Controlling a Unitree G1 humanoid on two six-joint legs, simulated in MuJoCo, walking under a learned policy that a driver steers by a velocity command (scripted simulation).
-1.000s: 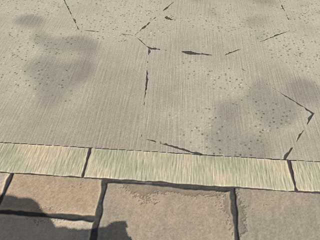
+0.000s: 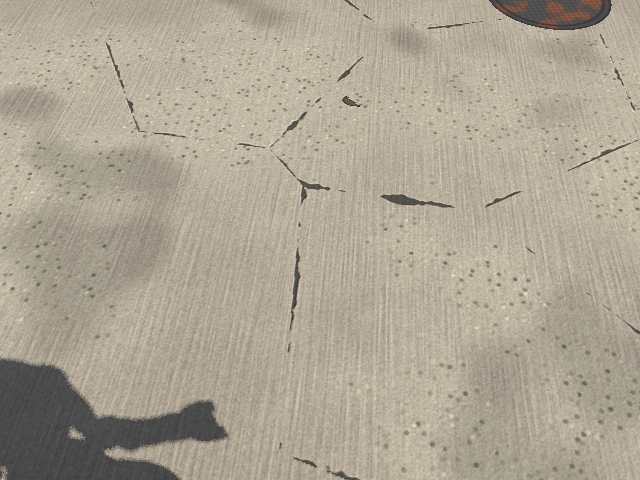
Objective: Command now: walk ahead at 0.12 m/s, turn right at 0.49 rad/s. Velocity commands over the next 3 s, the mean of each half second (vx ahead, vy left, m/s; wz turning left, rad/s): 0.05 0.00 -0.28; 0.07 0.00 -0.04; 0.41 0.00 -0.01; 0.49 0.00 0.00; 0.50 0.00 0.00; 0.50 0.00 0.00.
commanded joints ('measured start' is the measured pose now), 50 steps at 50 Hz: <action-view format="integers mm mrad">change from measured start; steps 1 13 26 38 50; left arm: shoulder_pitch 13 21 65 -41 -46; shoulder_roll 153 67 110 104 73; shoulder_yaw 43 -17 -27 -41 -56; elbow -86 -174 -113 -161 -226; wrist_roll -5 -24 -42 -40 -4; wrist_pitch -18 48 60 69 48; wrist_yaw -2 -12 -15 8 66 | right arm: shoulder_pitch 56 61 -24 -63 39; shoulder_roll -104 -270 -129 -134 -152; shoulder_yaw -19 -48 -12 -28 -44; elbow -19 -47 -100 -161 -184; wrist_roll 1 55 73 59 35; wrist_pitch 6 -64 -41 -60 -73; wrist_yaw -16 -17 134 88 15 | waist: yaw -31 -53 9 -37 -41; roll -50 159 72 0 48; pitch -70 -297 -108 -86 -8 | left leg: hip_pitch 58 696 348 448 386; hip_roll -4 192 76 -43 37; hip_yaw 8 -195 -135 21 -149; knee -74 -456 -394 -344 -483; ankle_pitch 38 871 157 218 -286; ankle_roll -2 391 187 145 309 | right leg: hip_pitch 63 -82 16 -119 -86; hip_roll -314 -54 -217 -211 -178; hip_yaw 255 169 -82 -54 -91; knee -6 315 231 140 203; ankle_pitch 404 57 8 -121 -360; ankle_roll -205 66 229 121 26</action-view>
